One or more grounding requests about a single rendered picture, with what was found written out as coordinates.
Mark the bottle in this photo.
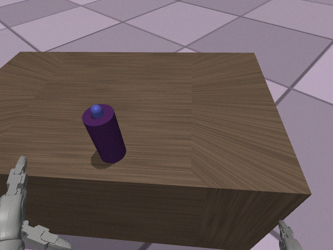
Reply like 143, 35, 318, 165
82, 104, 126, 164

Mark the right robot hand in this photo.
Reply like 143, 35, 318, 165
278, 220, 302, 250

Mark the left robot arm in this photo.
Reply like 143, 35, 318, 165
0, 239, 25, 250

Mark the left robot hand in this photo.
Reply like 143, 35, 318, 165
0, 155, 72, 250

